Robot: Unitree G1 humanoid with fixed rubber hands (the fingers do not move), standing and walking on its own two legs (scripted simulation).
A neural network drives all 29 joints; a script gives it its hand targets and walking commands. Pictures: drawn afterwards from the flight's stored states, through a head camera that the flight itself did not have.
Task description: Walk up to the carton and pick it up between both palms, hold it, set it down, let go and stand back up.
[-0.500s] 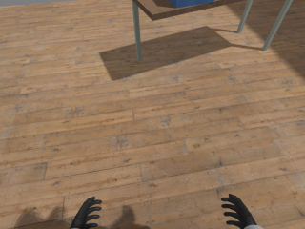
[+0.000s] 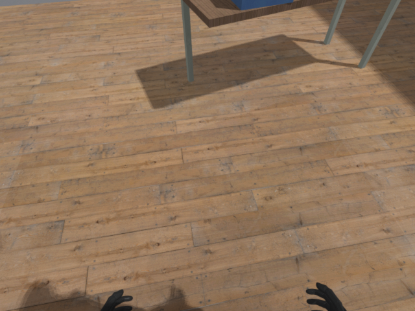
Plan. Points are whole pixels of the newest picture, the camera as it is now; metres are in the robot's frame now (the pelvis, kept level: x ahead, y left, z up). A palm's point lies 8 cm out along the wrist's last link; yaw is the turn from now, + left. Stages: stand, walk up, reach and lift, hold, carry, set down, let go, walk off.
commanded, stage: stand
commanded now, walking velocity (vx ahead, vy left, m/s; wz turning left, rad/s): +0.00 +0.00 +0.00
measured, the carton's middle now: out of the picture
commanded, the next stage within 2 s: walk up in 0.84 s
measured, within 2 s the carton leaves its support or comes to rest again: neither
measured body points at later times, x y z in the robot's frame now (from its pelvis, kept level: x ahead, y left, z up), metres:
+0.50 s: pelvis +0.01 +0.00 +0.01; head +0.03 +0.00 +0.46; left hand +0.08 +0.23 -0.13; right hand +0.09 -0.23 -0.13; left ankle +0.00 +0.12 -0.72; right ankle +0.00 -0.12 -0.72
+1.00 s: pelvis +0.01 +0.00 +0.01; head +0.03 +0.00 +0.46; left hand +0.02 +0.23 -0.14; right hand +0.04 -0.23 -0.14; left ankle +0.00 +0.12 -0.72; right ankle +0.00 -0.12 -0.72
